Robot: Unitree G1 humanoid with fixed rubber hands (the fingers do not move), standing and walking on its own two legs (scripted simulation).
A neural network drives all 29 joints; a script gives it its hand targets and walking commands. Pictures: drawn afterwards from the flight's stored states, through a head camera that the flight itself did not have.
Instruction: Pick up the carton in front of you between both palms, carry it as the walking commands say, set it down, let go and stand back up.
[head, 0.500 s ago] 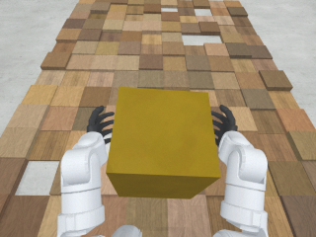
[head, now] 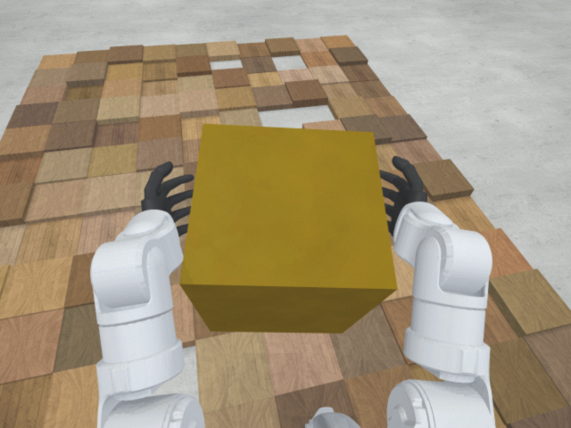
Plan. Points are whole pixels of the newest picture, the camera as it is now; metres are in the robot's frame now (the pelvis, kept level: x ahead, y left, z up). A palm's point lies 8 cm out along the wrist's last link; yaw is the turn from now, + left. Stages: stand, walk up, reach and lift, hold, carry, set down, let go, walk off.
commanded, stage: carry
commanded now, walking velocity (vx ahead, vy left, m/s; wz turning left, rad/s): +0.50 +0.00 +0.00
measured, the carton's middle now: (282, 243) +0.36 -0.03 +0.07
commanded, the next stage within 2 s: none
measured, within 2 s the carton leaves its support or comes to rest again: neither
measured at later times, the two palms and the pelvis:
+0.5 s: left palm (170, 115) +0.64 +0.15 +0.10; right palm (329, 108) +0.66 -0.15 +0.09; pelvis +0.32 -0.02 -0.01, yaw +1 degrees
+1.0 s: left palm (183, 39) +0.95 +0.14 +0.10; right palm (307, 35) +0.96 -0.16 +0.10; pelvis +0.64 +0.00 -0.01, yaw +1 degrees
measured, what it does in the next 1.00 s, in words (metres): walks ahead: right foot, then left foot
